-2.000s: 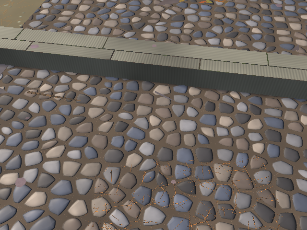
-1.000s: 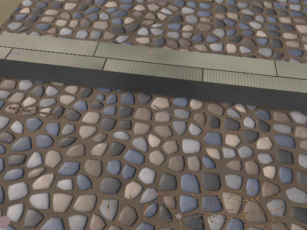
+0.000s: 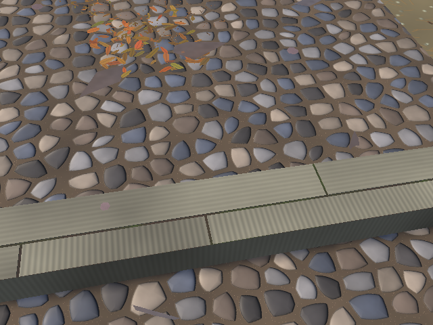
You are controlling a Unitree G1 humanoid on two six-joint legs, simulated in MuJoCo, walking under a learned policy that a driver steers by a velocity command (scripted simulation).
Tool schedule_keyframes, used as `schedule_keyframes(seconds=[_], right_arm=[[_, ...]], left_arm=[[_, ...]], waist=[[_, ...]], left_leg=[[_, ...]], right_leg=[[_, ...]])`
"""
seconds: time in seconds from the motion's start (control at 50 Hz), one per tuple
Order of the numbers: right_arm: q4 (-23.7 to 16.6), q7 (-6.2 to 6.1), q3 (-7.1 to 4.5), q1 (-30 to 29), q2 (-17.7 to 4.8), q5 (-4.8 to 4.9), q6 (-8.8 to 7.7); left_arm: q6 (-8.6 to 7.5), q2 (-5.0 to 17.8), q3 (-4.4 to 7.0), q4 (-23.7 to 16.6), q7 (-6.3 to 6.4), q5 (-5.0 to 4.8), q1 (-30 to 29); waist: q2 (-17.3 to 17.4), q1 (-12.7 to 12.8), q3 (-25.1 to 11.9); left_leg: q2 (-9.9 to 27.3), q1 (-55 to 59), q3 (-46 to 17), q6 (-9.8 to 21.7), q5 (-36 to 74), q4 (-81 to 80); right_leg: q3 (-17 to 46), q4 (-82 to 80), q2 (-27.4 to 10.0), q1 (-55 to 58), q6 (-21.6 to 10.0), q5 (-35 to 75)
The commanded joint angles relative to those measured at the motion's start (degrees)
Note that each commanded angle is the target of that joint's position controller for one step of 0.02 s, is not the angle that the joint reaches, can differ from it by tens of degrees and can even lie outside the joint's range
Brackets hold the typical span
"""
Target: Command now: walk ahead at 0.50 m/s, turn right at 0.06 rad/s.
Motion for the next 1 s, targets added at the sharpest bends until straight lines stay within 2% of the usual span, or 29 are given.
schedule_keyframes(seconds=[0.02,0.1,0.16,0.18,0.2,0.22,0.24,0.26,0.28,0.3,0.32,0.36,0.44,0.58,0.6,0.66,0.7,0.74,0.76,0.78,0.8,0.82,0.84,0.86,0.9,0.92,0.94,0.98,1.0], right_arm=[[-1.97,0.01,-1.00,1.04,-6.51,0.22,-0.91],[-0.55,-0.34,-1.24,4.19,-7.71,-0.14,-0.75],[0.38,-0.85,-1.42,4.10,-8.33,-0.45,-0.39],[0.50,-1.01,-1.48,3.47,-8.65,-0.46,-0.24],[0.68,-1.09,-1.52,3.00,-8.86,-0.39,0.03],[0.49,-1.11,-1.19,2.73,-8.19,-0.25,0.19],[-1.68,-1.14,-0.45,2.26,-6.14,0.12,0.09],[-1.92,-0.88,0.41,9.80,-0.86,1.95,0.36],[-1.11,-1.15,-1.17,5.28,-7.39,-0.10,0.88],[-2.49,-0.67,-1.34,0.39,-6.95,-0.28,0.68],[-2.66,-0.40,-1.01,-1.46,-5.50,-0.24,0.56],[-1.59,0.11,-0.73,-0.29,-3.83,-1.39,1.88],[-2.03,0.93,-0.92,-3.47,-3.05,-1.43,3.34],[-6.38,1.42,-0.25,-17.58,-2.00,-1.25,3.39],[-6.09,1.07,0.24,-16.65,-0.60,-1.42,3.77],[-8.35,0.92,0.60,-21.23,-0.83,-1.62,3.74],[-8.40,0.68,0.37,-19.82,-1.39,-1.71,3.65],[-6.53,-0.19,-0.61,-11.48,-2.93,-1.83,3.51],[-4.67,-0.33,-1.32,-5.53,-3.76,-1.85,3.12],[-3.45,-0.47,-2.26,0.50,-4.96,-2.13,2.76],[-3.12,-0.79,-3.91,1.28,-12.05,-2.02,2.59],[-3.23,-0.56,-5.33,2.86,-17.46,-1.53,3.29],[-3.45,-0.69,-5.25,0.88,-15.11,0.05,3.94],[-3.86,-0.83,-4.12,-1.83,-10.80,0.20,4.25],[-4.63,-1.12,-2.22,-5.10,-5.42,-0.07,4.13],[-4.88,-1.34,-1.62,-5.87,-4.50,-0.12,3.76],[-4.87,-1.30,-1.57,-4.75,-5.44,-0.37,3.16],[-3.43,-1.09,-1.73,0.71,-7.49,-0.83,1.98],[-2.41,-0.83,-1.34,2.76,-7.36,-0.75,1.44]], left_arm=[[-0.61,0.96,-0.60,-4.56,-0.49,-0.36,-5.50],[-0.92,1.37,-1.04,-6.36,-0.20,-0.95,-11.79],[-1.34,2.56,-0.66,-6.71,0.31,-0.85,-11.66],[-1.60,3.12,-0.34,-5.91,0.68,-0.67,-9.09],[-2.03,3.85,0.16,-3.93,1.13,-0.41,-3.22],[-2.70,5.42,0.92,-0.84,1.75,0.30,5.70],[-3.24,9.95,2.10,0.87,2.56,1.63,15.85],[-2.60,14.94,3.53,1.70,2.32,1.36,17.42],[-1.90,10.92,2.97,1.00,1.88,-1.05,13.24],[-2.04,7.49,1.93,0.27,1.66,-1.49,7.44],[-2.45,5.00,1.27,0.32,1.40,-1.33,5.02],[-3.19,2.91,0.65,1.46,1.78,-1.59,4.32],[-4.92,4.50,0.89,3.83,2.20,-1.76,8.49],[-4.98,3.92,0.31,5.52,2.84,-1.60,12.33],[-4.80,3.50,0.24,6.16,3.18,-1.14,14.07],[-4.23,3.57,0.07,7.14,4.04,-1.03,16.92],[-3.93,5.13,0.27,6.88,4.35,-0.96,16.05],[-3.31,6.60,0.63,5.84,4.59,-0.52,14.06],[-2.85,7.69,1.03,4.93,4.35,-0.87,12.39],[-2.75,8.95,1.44,2.95,3.77,-2.44,8.40],[-3.01,4.25,0.59,0.73,3.21,-1.83,7.73],[-3.08,1.91,0.12,-1.60,2.86,-2.61,12.55],[-3.24,2.14,-0.21,-1.79,2.61,-0.85,8.94],[-3.62,2.35,-0.14,-3.29,2.28,-0.52,5.71],[-2.60,1.12,-0.27,-4.09,1.72,0.54,4.97],[-1.27,0.09,-0.55,-4.68,1.46,0.59,5.65],[-0.25,-1.29,-1.01,-6.04,1.31,0.70,4.77],[0.90,-4.44,-2.15,-9.01,2.26,0.30,1.19],[1.13,-5.19,-2.79,-11.10,2.77,0.44,-1.64]], waist=[[7.16,0.45,2.25],[7.42,-1.28,2.82],[7.53,-0.07,2.75],[7.59,1.29,1.32],[7.15,3.86,-1.88],[5.32,7.27,-6.94],[-0.48,10.57,-14.10],[-14.31,6.96,-19.51],[-3.23,6.33,-14.24],[-1.53,4.39,-6.30],[0.16,3.07,-2.99],[-0.81,0.46,-1.19],[-0.73,-0.05,-0.26],[-0.24,2.68,3.17],[-2.37,2.63,1.67],[-0.62,3.82,3.39],[-1.52,2.65,2.09],[-3.62,-1.11,-2.91],[-3.61,-3.70,-5.92],[-0.64,-8.09,-8.52],[10.05,-6.02,-8.22],[14.89,-2.71,-15.43],[5.77,-3.02,-11.92],[4.09,-1.68,-4.69],[1.02,2.19,0.54],[1.92,3.63,0.95],[3.15,3.69,0.80],[5.85,1.87,-1.03],[5.10,1.72,-0.08]], left_leg=[[13.44,-1.34,-7.90,6.21,19.02,-6.52],[14.81,2.42,-7.07,5.66,21.78,-5.28],[16.89,6.75,-7.05,4.95,29.54,-1.24],[16.82,7.57,-6.43,4.35,36.90,2.66],[15.83,7.71,-5.39,3.62,42.65,9.85],[13.37,3.41,-3.43,2.50,40.38,20.23],[10.54,-8.00,-1.17,1.42,21.35,36.28],[0.36,-27.13,0.92,-0.30,-19.42,55.43],[3.84,-31.63,-5.68,0.69,-17.34,58.34],[6.12,-32.37,-5.74,0.90,-11.66,56.71],[7.88,-30.41,-5.53,0.66,-8.34,53.96],[9.31,-25.48,-5.25,-0.55,-6.47,50.46],[9.19,-27.98,-5.15,-1.62,-1.66,48.95],[8.50,-32.97,-1.94,-2.99,9.53,34.10],[8.04,-31.51,0.51,-2.63,8.40,35.52],[7.23,-31.43,2.64,-0.72,5.71,30.57],[4.19,-26.33,5.05,1.43,1.30,27.05],[1.02,-19.28,6.36,5.18,-5.28,26.32],[-0.43,-12.08,6.27,6.67,-3.92,21.64],[-0.26,-0.34,3.41,7.48,5.54,13.83],[13.12,9.04,-14.93,10.46,21.32,11.34],[24.70,20.52,-39.01,22.04,35.63,8.76],[23.90,15.16,-34.94,21.61,17.59,5.65],[21.22,7.44,-31.63,18.86,5.66,3.40],[15.42,-3.25,-24.94,14.04,3.98,2.87],[13.17,-8.05,-22.05,12.87,4.99,2.79],[12.06,-10.29,-20.99,12.69,7.95,3.61],[13.33,-8.39,-22.90,14.20,10.02,4.15],[14.26,-7.31,-23.99,13.50,5.26,3.56]], right_leg=[[-3.08,-9.03,-0.14,-1.00,0.95,6.16],[-4.60,-18.40,1.41,2.44,0.02,8.12],[-4.54,-22.14,2.54,5.40,-2.08,3.79],[-5.02,-23.59,3.96,9.41,-2.99,1.61],[-5.79,-26.44,5.74,16.49,-4.19,1.25],[-5.11,-28.44,5.31,28.44,-5.82,2.81],[8.19,-28.46,-7.46,42.81,-8.78,1.02],[33.95,-34.69,-21.30,54.59,-16.88,-1.49],[33.82,-37.45,-17.86,48.66,-15.09,-7.10],[25.06,-39.02,-15.32,40.29,-13.29,-5.92],[19.55,-41.30,-12.71,34.24,-11.89,-0.32],[11.27,-43.80,-9.08,27.79,-9.37,6.75],[3.67,-46.43,-8.35,27.34,-8.41,12.99],[-6.12,-46.68,-6.68,30.97,-5.74,21.07],[-7.39,-44.78,-7.20,32.58,-6.04,23.52],[-9.35,-41.09,-8.94,36.13,-6.23,31.66],[-11.30,-35.61,-9.37,37.92,-5.48,46.33],[-11.90,-22.63,-10.88,40.06,-5.79,61.87],[-12.33,-13.02,-10.58,37.70,-5.44,59.10],[-13.52,1.64,-7.84,28.62,-3.41,48.43],[-13.75,21.47,-0.17,11.67,-0.65,0.42],[-4.07,37.42,7.45,-4.45,0.88,-18.82],[0.83,38.96,2.67,-9.40,0.79,-13.43],[-0.02,39.08,1.54,-12.32,0.79,-11.08],[-0.29,39.95,-0.16,-13.72,0.96,-9.46],[-0.40,40.20,-0.70,-12.93,1.46,-8.19],[-1.72,43.69,-0.06,-14.76,1.90,-8.61],[-4.53,59.40,1.53,-25.27,1.64,-12.23],[-3.97,62.94,0.71,-31.86,1.11,-13.36]])
Keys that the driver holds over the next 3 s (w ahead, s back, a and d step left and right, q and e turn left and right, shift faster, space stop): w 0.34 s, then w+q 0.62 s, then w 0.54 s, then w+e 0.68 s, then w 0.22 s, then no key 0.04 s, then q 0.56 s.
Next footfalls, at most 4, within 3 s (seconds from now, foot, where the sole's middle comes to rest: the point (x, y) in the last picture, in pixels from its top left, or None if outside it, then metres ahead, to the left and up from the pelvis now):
0.22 right None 0.29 -0.12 -0.79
0.78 left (194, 320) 0.51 0.06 -0.79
1.28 right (204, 197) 0.86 0.03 -0.65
1.80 left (135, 144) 1.10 0.27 -0.65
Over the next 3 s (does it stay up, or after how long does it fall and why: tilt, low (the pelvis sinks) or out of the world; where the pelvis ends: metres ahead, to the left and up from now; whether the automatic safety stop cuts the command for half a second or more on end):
stays up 1.47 0.19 0.13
